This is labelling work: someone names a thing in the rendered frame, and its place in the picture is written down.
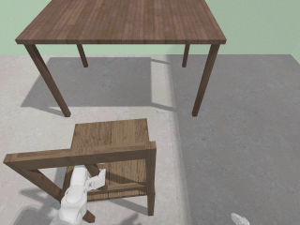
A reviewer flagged robot left forearm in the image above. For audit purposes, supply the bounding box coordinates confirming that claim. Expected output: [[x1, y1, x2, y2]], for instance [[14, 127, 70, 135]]
[[50, 185, 87, 225]]

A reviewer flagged chair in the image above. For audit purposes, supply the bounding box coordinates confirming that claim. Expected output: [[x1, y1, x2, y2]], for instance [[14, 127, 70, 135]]
[[3, 118, 157, 223]]

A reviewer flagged robot right hand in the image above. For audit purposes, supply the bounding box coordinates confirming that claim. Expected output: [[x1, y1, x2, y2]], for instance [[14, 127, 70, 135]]
[[231, 213, 249, 225]]

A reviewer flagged robot left hand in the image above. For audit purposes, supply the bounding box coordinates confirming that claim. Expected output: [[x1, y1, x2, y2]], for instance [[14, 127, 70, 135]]
[[69, 162, 106, 191]]

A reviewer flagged table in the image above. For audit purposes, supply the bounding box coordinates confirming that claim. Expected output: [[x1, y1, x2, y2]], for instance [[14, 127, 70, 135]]
[[15, 0, 227, 117]]

